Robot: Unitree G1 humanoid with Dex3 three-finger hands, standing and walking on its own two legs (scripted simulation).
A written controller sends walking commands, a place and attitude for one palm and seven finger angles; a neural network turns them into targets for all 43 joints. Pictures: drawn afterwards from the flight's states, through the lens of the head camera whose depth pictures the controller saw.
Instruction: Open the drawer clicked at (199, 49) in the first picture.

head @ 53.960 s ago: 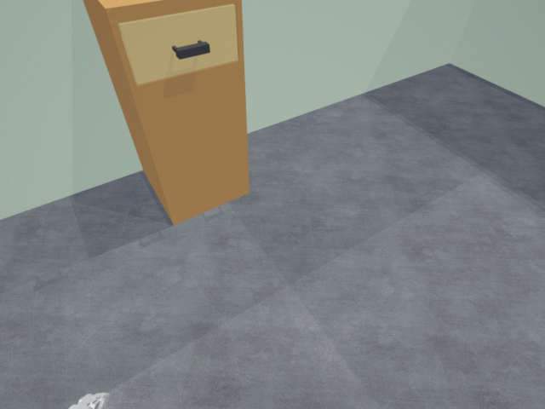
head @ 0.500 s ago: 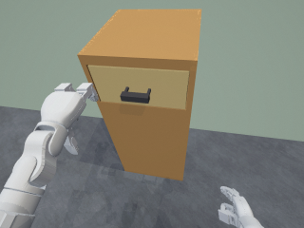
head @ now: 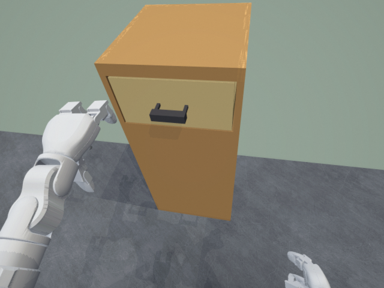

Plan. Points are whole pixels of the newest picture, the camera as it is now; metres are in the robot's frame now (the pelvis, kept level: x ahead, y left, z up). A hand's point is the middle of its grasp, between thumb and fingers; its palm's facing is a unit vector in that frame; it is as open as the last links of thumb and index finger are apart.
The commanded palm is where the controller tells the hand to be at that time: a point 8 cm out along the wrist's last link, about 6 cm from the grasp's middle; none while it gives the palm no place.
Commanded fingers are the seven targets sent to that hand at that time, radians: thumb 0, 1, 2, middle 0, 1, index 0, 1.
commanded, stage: move the hooked fingers above the handle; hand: left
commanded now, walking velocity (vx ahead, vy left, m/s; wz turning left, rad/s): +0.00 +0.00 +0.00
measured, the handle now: (170, 111) +0.57 +0.16 +0.02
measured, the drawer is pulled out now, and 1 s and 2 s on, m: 0.00 0.00 0.00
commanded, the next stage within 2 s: none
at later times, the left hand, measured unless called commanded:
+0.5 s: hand (118, 134) +0.39 +0.23 +0.11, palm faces -0.03 -0.02 -1.00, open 13.9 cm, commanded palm +0.37 +0.23 +0.17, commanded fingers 0.00 -0.50 0.30 -0.30 -1.20 -0.30 -1.20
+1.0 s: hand (141, 127) +0.44 +0.20 +0.08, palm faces -0.08 -0.02 -1.00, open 13.8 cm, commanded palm +0.43 +0.20 +0.15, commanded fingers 0.00 -0.50 0.30 -0.30 -1.20 -0.30 -1.20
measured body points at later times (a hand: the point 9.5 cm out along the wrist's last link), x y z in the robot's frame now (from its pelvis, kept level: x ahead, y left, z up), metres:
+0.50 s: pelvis +0.00 -0.01 +0.00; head +0.03 -0.05 +0.44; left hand +0.39 +0.23 +0.16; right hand +0.14 -0.27 -0.14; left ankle -0.02 +0.09 -0.74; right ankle +0.02 -0.10 -0.74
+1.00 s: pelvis +0.02 +0.00 -0.01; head +0.07 -0.03 +0.44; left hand +0.44 +0.20 +0.14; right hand +0.16 -0.25 -0.14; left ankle -0.02 +0.09 -0.74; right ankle +0.02 -0.10 -0.74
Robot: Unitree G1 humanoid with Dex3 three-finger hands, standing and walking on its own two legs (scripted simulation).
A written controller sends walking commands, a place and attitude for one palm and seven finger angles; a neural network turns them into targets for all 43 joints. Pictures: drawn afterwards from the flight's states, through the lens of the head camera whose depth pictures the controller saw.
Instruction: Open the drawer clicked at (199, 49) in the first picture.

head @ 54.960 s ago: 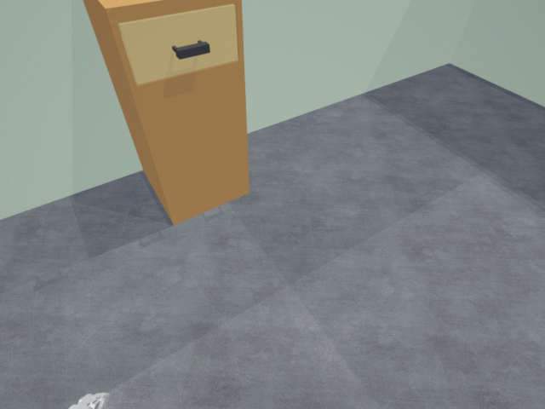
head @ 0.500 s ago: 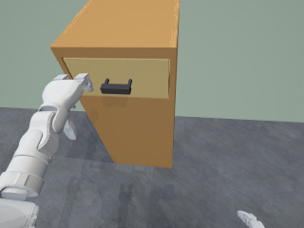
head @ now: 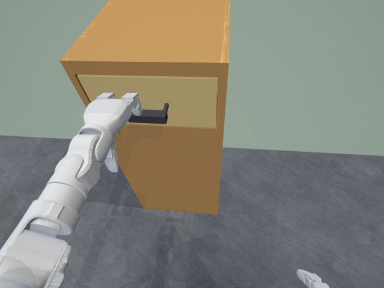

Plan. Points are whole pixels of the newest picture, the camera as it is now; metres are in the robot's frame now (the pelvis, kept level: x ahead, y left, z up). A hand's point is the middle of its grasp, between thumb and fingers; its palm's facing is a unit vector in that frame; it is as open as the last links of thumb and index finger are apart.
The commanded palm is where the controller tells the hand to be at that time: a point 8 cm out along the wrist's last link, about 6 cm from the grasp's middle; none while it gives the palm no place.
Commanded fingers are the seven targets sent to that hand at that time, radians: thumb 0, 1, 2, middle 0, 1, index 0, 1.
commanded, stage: move the hooked fingers above the handle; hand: left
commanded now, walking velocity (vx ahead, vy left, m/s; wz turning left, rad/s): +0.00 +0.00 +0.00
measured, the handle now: (149, 111) +0.55 +0.16 +0.03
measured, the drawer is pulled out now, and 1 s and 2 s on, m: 0.00 0.00 0.00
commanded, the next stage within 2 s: none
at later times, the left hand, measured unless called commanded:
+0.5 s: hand (148, 123) +0.46 +0.14 +0.07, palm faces -0.12 -0.02 -0.99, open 13.8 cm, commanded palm +0.47 +0.17 +0.15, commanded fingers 0.00 -0.50 0.30 -0.30 -1.20 -0.30 -1.20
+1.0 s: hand (125, 124) +0.45 +0.19 +0.08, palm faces -0.16 +0.04 -0.99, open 13.8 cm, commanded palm +0.46 +0.18 +0.14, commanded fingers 0.00 -0.50 0.30 -0.30 -1.20 -0.30 -1.20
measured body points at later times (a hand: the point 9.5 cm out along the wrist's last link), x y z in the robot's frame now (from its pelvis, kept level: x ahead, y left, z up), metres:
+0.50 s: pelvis +0.00 +0.00 -0.01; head +0.07 -0.02 +0.44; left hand +0.46 +0.14 +0.12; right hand +0.07 -0.27 -0.15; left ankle -0.04 +0.09 -0.74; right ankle +0.00 -0.10 -0.74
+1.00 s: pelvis -0.02 -0.02 +0.00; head +0.05 -0.05 +0.44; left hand +0.45 +0.19 +0.13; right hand +0.05 -0.29 -0.14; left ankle -0.04 +0.09 -0.74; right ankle +0.00 -0.10 -0.74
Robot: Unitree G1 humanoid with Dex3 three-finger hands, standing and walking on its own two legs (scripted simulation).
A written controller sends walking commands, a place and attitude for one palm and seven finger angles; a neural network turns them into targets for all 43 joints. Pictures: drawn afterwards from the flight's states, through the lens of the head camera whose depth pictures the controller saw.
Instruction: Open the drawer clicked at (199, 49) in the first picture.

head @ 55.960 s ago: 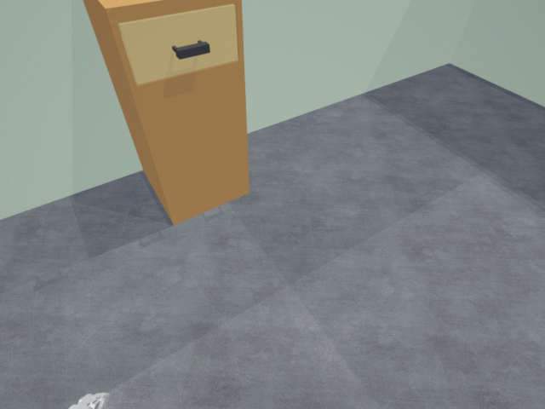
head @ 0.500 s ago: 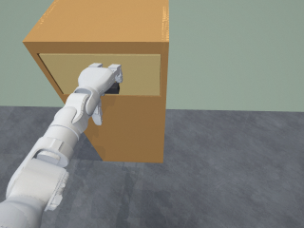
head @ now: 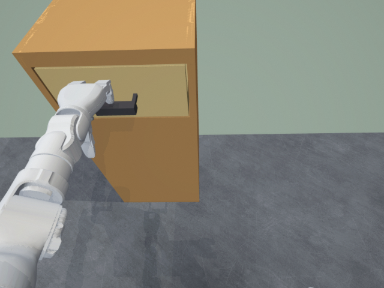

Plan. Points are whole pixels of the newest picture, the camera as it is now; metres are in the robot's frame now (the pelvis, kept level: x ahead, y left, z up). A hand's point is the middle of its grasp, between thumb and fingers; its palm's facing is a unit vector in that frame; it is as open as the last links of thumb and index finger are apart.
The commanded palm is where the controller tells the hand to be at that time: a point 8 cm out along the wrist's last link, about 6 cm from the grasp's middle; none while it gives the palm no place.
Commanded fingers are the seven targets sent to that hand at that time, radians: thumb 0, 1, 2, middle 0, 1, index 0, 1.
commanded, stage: move the hooked fingers above the handle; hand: left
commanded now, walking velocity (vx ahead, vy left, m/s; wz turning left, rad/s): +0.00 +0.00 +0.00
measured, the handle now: (117, 102) +0.56 +0.20 +0.03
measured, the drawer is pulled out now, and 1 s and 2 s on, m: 0.00 0.00 0.00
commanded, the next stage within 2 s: none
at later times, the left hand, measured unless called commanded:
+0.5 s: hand (112, 86) +0.51 +0.17 +0.13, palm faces -0.02 +0.01 -1.00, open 13.6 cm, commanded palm +0.48 +0.22 +0.14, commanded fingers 0.00 -0.50 0.30 -0.30 -1.20 -0.30 -1.20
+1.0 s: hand (102, 89) +0.52 +0.20 +0.11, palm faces +0.11 -0.02 -0.99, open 13.2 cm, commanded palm +0.49 +0.22 +0.14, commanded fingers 0.00 -0.50 0.30 -0.30 -1.20 -0.30 -1.20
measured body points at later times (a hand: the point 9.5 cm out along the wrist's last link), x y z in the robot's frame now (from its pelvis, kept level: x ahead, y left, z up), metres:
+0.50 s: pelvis +0.00 +0.01 +0.00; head +0.05 -0.01 +0.44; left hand +0.51 +0.17 +0.18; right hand +0.04 -0.24 -0.15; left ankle -0.03 +0.11 -0.73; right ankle +0.01 -0.08 -0.73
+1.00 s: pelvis +0.01 +0.03 -0.01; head +0.08 +0.01 +0.44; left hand +0.51 +0.20 +0.17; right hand +0.04 -0.25 -0.15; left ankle -0.03 +0.11 -0.73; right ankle +0.01 -0.08 -0.73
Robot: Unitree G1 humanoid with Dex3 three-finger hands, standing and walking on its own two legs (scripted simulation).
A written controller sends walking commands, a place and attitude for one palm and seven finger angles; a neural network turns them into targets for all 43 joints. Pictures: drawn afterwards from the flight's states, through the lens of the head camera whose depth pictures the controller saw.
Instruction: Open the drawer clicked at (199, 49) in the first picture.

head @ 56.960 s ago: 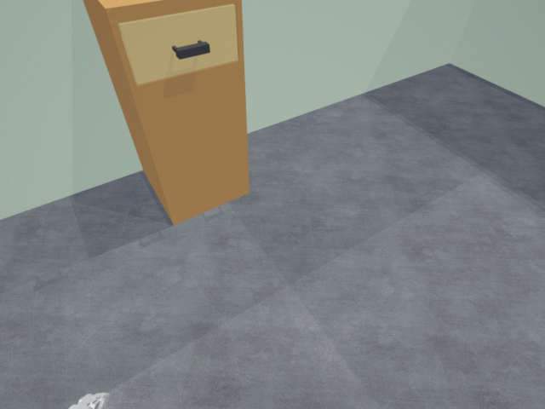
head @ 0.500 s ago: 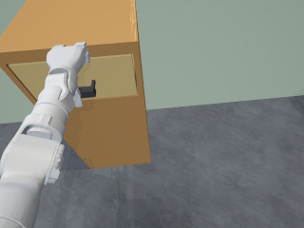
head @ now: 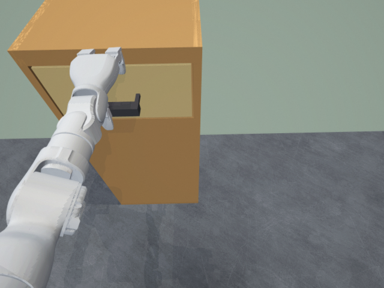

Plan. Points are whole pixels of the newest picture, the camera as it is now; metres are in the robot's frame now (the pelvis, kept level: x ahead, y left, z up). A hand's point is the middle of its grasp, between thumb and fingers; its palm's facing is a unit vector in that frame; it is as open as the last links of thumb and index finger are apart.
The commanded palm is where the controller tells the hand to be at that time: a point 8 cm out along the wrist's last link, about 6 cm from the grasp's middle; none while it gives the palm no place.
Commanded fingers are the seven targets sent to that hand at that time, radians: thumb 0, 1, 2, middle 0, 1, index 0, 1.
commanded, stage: move the hooked fingers above the handle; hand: left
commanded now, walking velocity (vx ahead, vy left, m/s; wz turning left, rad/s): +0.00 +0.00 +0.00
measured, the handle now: (119, 103) +0.55 +0.17 +0.04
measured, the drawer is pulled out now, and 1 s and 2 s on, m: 0.00 0.00 0.00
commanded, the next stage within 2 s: none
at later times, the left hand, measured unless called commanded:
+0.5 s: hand (91, 96) +0.50 +0.21 +0.11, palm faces +0.12 +0.02 -0.99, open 13.8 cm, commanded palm +0.48 +0.20 +0.15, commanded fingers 0.00 -0.50 0.30 -0.30 -1.20 -0.30 -1.20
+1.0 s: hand (105, 93) +0.50 +0.18 +0.11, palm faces +0.20 +0.02 -0.98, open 13.8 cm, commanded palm +0.47 +0.20 +0.15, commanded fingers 0.00 -0.50 0.30 -0.30 -1.20 -0.30 -1.20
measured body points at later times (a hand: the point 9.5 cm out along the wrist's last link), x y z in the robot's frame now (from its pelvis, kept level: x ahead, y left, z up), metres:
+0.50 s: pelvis -0.01 -0.01 +0.00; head +0.08 -0.02 +0.44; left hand +0.49 +0.20 +0.16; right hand +0.03 -0.29 -0.14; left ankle -0.04 +0.08 -0.73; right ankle +0.00 -0.11 -0.73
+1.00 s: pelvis +0.00 -0.01 +0.00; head +0.08 -0.04 +0.44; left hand +0.49 +0.17 +0.17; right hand +0.05 -0.27 -0.15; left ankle -0.04 +0.08 -0.73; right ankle +0.00 -0.11 -0.73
